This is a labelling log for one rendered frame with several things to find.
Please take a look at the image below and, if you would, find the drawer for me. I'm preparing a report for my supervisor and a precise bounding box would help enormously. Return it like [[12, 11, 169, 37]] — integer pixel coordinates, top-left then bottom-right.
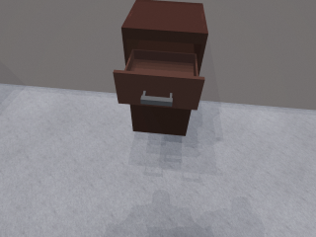
[[113, 49, 205, 111]]

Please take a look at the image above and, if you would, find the handle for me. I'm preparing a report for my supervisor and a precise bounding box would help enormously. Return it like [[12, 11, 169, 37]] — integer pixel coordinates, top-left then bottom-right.
[[140, 91, 173, 107]]

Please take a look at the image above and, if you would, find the cabinet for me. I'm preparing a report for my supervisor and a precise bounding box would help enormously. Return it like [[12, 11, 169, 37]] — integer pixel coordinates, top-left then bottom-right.
[[121, 0, 208, 136]]

